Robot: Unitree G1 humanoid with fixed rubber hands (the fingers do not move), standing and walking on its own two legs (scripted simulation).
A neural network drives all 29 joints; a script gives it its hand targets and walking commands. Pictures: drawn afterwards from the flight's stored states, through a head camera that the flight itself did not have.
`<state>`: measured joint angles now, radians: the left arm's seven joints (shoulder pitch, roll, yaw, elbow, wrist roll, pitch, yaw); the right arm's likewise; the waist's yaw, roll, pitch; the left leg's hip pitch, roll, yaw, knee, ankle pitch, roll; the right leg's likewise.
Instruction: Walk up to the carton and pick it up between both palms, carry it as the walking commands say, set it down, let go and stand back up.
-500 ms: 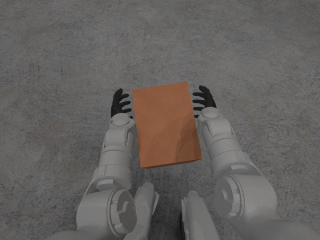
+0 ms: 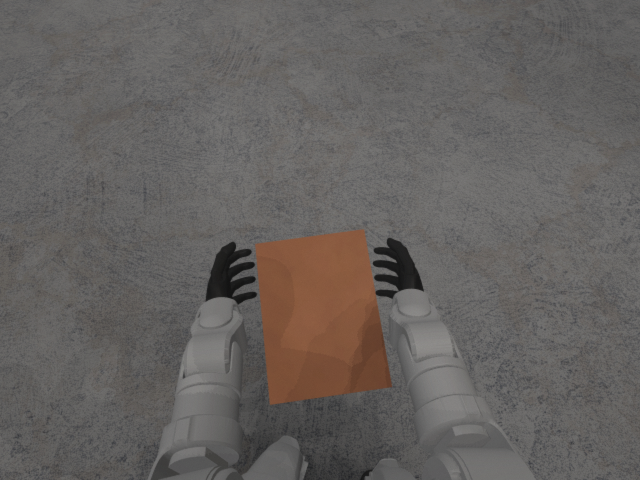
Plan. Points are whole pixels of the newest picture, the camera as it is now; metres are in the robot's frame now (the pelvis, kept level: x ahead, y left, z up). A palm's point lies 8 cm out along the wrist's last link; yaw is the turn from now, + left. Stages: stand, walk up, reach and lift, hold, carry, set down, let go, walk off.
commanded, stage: reach and lift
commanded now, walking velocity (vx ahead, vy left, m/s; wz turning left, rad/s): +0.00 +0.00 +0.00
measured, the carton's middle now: (320, 317) +0.35 +0.08 -0.14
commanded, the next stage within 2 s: none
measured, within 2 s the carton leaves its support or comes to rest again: neither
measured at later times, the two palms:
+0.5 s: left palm (192, 293) +0.28 +0.21 +0.06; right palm (412, 294) +0.33 -0.04 +0.05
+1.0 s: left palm (203, 304) +0.26 +0.17 +0.10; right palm (453, 302) +0.30 -0.06 +0.12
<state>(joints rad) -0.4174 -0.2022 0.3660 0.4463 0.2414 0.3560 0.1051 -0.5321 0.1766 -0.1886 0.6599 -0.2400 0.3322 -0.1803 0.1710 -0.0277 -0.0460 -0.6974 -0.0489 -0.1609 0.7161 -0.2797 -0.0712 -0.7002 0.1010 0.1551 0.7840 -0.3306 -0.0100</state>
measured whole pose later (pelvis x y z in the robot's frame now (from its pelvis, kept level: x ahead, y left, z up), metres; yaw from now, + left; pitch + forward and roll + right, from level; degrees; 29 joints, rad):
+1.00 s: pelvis -0.04 +0.00 +0.02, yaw +0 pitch -11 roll +0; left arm -0.62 -0.21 0.52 0.68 0.39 0.69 0.18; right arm -0.76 0.19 -0.41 0.92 -0.38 0.66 -0.22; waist 0.11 0.00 -0.04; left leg -0.19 -0.02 -0.15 0.58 -0.21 -0.06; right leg -0.18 0.07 0.11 0.63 -0.26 -0.01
